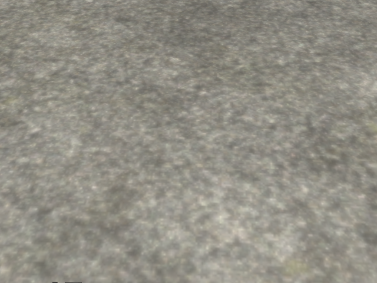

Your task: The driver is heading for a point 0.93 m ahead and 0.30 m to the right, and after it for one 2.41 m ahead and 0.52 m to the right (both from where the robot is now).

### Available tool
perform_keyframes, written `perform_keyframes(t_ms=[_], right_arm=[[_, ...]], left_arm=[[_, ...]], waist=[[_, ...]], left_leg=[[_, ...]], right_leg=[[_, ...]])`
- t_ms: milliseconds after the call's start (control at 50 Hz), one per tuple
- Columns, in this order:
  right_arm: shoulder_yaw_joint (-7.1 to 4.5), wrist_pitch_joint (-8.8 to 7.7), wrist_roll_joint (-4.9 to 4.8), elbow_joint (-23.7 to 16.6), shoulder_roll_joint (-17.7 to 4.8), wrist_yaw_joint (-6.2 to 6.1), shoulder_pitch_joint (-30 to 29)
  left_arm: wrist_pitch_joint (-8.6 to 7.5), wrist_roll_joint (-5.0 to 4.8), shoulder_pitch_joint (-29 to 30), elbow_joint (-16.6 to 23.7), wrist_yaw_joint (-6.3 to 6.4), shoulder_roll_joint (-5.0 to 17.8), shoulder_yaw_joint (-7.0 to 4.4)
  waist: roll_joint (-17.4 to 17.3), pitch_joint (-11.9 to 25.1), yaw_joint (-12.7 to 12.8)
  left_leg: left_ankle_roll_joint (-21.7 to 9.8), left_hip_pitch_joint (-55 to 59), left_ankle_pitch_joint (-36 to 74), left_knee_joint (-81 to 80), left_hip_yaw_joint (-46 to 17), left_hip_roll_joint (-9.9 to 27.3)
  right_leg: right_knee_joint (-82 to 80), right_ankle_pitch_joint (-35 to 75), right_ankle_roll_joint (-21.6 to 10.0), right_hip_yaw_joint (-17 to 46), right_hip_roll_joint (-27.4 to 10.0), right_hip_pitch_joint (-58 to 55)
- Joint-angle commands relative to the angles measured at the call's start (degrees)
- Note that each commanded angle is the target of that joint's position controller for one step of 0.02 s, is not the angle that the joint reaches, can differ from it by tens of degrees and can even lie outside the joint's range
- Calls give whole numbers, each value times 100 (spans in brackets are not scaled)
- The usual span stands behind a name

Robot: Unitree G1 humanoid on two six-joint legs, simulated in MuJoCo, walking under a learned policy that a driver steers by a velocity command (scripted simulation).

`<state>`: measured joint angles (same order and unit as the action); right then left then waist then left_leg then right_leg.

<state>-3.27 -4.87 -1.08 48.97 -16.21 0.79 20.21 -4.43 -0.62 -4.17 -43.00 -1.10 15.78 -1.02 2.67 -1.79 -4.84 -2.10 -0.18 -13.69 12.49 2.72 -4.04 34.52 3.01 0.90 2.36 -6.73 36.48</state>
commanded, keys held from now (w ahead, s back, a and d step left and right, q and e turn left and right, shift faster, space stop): w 0.56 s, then w+e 0.44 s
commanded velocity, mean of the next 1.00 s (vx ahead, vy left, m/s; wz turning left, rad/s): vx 0.50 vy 0.00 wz -0.14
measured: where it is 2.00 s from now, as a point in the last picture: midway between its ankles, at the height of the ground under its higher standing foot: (222, 158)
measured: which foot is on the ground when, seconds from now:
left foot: down 0.00-0.12, up 0.14-0.64, down 0.66-1.00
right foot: up 0.00-0.08, down 0.10-0.66, up 0.68-1.00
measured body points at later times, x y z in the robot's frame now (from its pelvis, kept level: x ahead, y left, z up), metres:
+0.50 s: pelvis +0.27 -0.05 +0.00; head +0.30 -0.06 +0.45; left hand +0.29 +0.23 -0.12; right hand +0.47 -0.29 -0.10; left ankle +0.46 +0.12 -0.69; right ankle +0.20 -0.14 -0.74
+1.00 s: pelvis +0.55 -0.01 +0.00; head +0.57 -0.01 +0.45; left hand +0.74 +0.23 -0.10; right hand +0.54 -0.29 -0.13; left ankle +0.50 +0.10 -0.74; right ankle +0.68 -0.20 -0.68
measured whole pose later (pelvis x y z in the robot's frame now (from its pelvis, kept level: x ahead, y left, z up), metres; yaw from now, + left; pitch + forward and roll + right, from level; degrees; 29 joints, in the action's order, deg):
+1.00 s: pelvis +0.55 -0.01 +0.00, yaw -10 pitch +0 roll +3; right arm -3.9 -5.5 0.7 52.4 -15.2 -0.1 16.6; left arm -1.7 -1.3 -9.9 -44.7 -0.6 16.5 -4.1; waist 2.4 -1.7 -3.4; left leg -1.9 -0.4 -12.9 12.8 11.8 -1.9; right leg 47.1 -1.3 -0.4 3.0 -7.3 39.2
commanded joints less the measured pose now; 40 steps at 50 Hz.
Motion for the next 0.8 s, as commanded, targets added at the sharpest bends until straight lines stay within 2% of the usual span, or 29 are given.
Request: perform_keyframes(t_ms=[20, 60, 80, 100, 120, 140, 160, 180, 200, 220, 240, 300, 360, 440, 500, 540, 580, 600, 620, 640, 660, 680, 700, 720, 740, 760, 780, 800], right_arm=[[-249, 34, -48, -160, -1039, -54, 75], [-264, 113, -40, -118, -1094, -83, 9], [-245, 154, -26, -126, -1072, -92, -99], [-156, 172, 39, -159, -854, -107, -49], [34, 102, 118, -369, -314, -90, 464], [94, -12, 50, -297, -173, -65, 629], [-57, -95, -94, -352, -794, -29, 211], [-70, -138, -156, -484, -856, -17, -252], [-64, -134, -77, -523, -794, -39, -481], [-97, -86, 2, -507, -764, -56, -501], [-92, -24, 19, -461, -674, -54, -390], [-53, 117, 60, -439, -458, -82, -387], [-32, 114, 103, -604, -393, -85, -950], [37, 31, 66, -775, -233, -3, -1710], [57, -17, 25, -938, -239, 80, -2200], [54, -52, 9, -1042, -283, 147, -2396], [25, -86, 18, -1077, -384, 196, -2380], [-15, -104, 26, -1041, -472, 197, -2192], [-91, -123, 38, -922, -606, 177, -1737], [-235, -131, 53, -649, -877, 123, -846], [-357, -118, 141, -458, -1294, 48, 208], [-430, -68, 159, -343, -1654, 44, 438], [-284, -57, 100, -393, -1040, 35, 396], [-206, -68, 88, -422, -800, 8, -3], [-162, -82, 102, -445, -657, 2, -399], [-120, -105, 122, -438, -477, 13, -685], [-91, -142, 178, -420, -371, 19, -856], [-102, -174, 194, -385, -351, 26, -943]], left_arm=[[-111, -26, 501, 530, -86, 531, -134], [-129, -25, 206, 493, -116, 661, -198], [-133, -13, -358, 341, -102, 805, -292], [-124, 2, -1281, 87, -49, 1109, -442], [-100, 135, -2007, 4, -7, 1739, -585], [-65, 48, -2227, -83, -43, 1569, -557], [-73, 13, -1943, -19, -58, 1142, -417], [-71, 32, -1575, 57, -46, 957, -361], [-75, 65, -1212, 92, -53, 828, -319], [-102, 105, -989, 126, -61, 663, -275], [-123, 132, -885, 129, -67, 624, -265], [-214, 84, -962, 2, -56, 737, -315], [-182, 66, -1181, -154, 22, 830, -349], [-116, 12, -1491, -335, 91, 930, -369], [-40, -19, -1821, -532, 106, 982, -391], [27, -36, -1918, -633, 127, 1000, -410], [83, -59, -1920, -692, 156, 1031, -437], [109, -64, -1870, -699, 167, 1072, -450], [136, -68, -1740, -681, 176, 1126, -460], [156, -39, -1666, -643, 181, 1025, -414], [140, 80, -1672, -479, 183, 727, -287], [20, 23, -2479, -423, 140, -10, -89], [-66, -127, -2141, -525, 127, 657, -238], [-102, -246, -1634, -351, 124, 941, -340], [-98, -217, -1381, -299, 156, 886, -343], [-60, -138, -1267, -283, 180, 821, -373], [21, -124, -1413, -318, 179, 718, -392], [99, -135, -1519, -337, 175, 578, -382]], waist=[[-572, -173, 117], [-689, 2, 347], [-655, 327, 684], [-499, 987, 1056], [622, 1969, 1016], [1470, 2422, 1019], [846, 1713, 1092], [517, 1088, 996], [159, 644, 828], [179, 448, 655], [259, 403, 524], [150, 285, 399], [18, 94, 524], [41, -99, 802], [25, -242, 974], [57, -291, 969], [109, -236, 854], [170, -122, 709], [223, 146, 413], [125, 730, -10], [-426, 1649, -374], [-1939, 2375, 43], [-1369, 2186, -234], [-1142, 1286, -183], [-809, 848, -2], [-761, 498, 146], [-876, 378, 337], [-899, 313, 430]], left_leg=[[-883, -117, 1318, -154, -808, 1783], [-743, 176, 2000, 292, -831, 1860], [-615, 141, 2837, 1014, -644, 1662], [-427, -336, 2895, 2229, -387, 1335], [-48, -2250, 1113, 4464, -44, 664], [108, -3631, -1881, 5711, -561, 36], [15, -4274, -1777, 6237, -968, 398], [-69, -4399, -1283, 6159, -813, 690], [-54, -4237, -813, 5804, -685, 927], [-32, -3940, -483, 5444, -719, 1114], [10, -3621, -283, 5303, -720, 1181], [169, -3567, 113, 4845, -646, 1217], [297, -3929, 924, 3880, -615, 1225], [291, -3690, 1886, 2527, -391, 1021], [224, -3745, 1895, 2022, -340, 907], [106, -3843, 1619, 1799, -371, 862], [-39, -3626, 1231, 1616, -374, 788], [-106, -3264, 1025, 1548, -317, 683], [-205, -2534, 953, 1412, -172, 508], [-367, -1193, 1151, 1372, -129, 479], [-712, 664, 1291, 1655, -1176, 1493], [-1575, 2509, 271, 1125, -3748, 2824], [-1462, 2221, -575, 659, -4078, 2741], [-1178, 1483, -525, 497, -3174, 2567], [-1024, 712, -140, 316, -2532, 2354], [-938, 85, 232, 102, -2036, 2159], [-859, -347, 488, -100, -1607, 2007], [-861, -609, 669, -270, -1343, 1951]], right_leg=[[-388, -208, -180, -60, 156, -295], [-544, -669, -349, -169, 289, -732], [-703, -740, -488, -345, 469, -1503], [-596, -653, -691, -261, 366, -2863], [-560, -958, -1432, 1837, -1079, -5062], [-1579, -2013, -1972, 3951, -1615, -5812], [-1753, -2576, -1715, 3537, -1475, -5363], [-1806, -2338, -1518, 2731, -1267, -4642], [-1959, -1767, -1432, 2132, -1031, -3877], [-2121, -1283, -1366, 1739, -840, -3367], [-2284, -996, -1354, 1500, -724, -3044], [-2604, -237, -1484, 960, -633, -2753], [-2743, 68, -1433, 571, -542, -2933], [-2820, -129, -1246, 155, -368, -3052], [-2683, -148, -1251, 171, -547, -3493], [-2485, 78, -1211, 227, -726, -3891], [-2199, 517, -1126, 333, -848, -4144], [-1959, 1029, -1076, 380, -841, -4183], [-1450, 1856, -998, 328, -722, -4100], [-469, 2121, -842, 148, -408, -3697], [1241, 610, -632, -66, -24, -2474], [3165, -3358, -263, -102, 990, -205], [3837, -3692, -275, 609, 747, 374], [3924, -3194, -320, 531, 479, 700], [3730, -2678, -300, 389, 201, 533], [3456, -2336, -268, 378, 50, 344], [3310, -2086, -252, 427, -86, -13], [3223, -1972, -231, 406, -127, -219]])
